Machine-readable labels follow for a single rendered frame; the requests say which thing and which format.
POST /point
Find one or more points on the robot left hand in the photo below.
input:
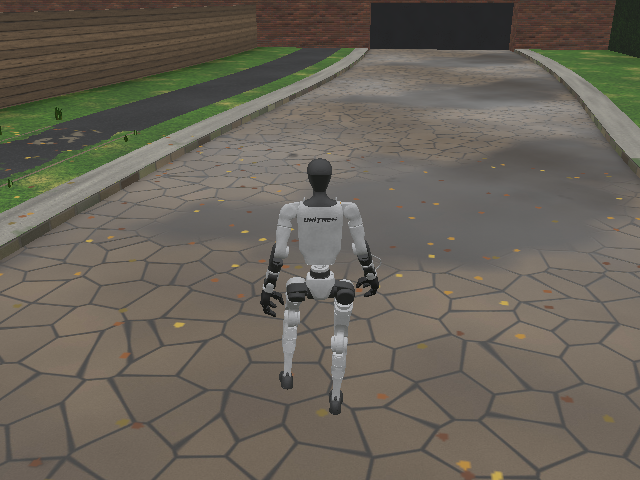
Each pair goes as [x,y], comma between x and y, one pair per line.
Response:
[265,301]

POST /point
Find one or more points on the robot right upper arm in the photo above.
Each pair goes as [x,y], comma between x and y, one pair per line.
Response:
[351,212]

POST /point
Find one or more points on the right robot forearm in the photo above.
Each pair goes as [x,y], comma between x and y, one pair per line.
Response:
[367,264]

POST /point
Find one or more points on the left robot foot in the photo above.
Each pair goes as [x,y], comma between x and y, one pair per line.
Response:
[287,381]

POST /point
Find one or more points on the robot right hand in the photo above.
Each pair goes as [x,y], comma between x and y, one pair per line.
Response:
[374,285]

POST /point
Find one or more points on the robot left upper arm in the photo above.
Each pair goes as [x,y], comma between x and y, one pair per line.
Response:
[287,212]

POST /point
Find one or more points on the left robot forearm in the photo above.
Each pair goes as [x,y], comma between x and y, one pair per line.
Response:
[273,272]

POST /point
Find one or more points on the right robot thigh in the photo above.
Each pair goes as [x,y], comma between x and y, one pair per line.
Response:
[344,293]

